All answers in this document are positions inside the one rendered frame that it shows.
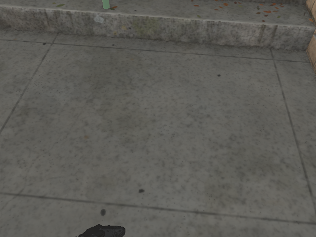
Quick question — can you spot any left robot hand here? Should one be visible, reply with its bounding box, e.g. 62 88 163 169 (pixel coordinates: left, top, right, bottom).
76 224 125 237

